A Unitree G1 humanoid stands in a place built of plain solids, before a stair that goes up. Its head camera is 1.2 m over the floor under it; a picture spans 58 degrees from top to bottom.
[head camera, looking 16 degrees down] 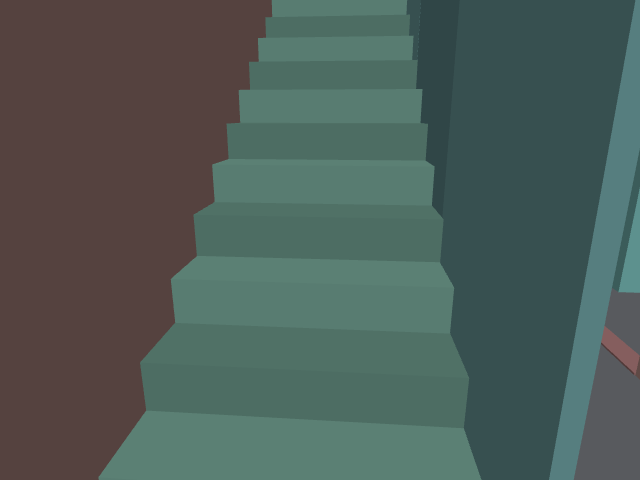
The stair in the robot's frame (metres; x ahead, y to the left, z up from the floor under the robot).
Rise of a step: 0.17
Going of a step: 0.26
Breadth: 0.95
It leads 5 degrees to the right of straight ahead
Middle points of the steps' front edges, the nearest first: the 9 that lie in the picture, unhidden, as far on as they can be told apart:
1.09 0.06 0.50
1.35 0.04 0.67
1.60 0.02 0.83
1.86 0.00 1.00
2.11 -0.03 1.17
2.36 -0.05 1.33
2.62 -0.07 1.50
2.87 -0.09 1.66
3.13 -0.11 1.83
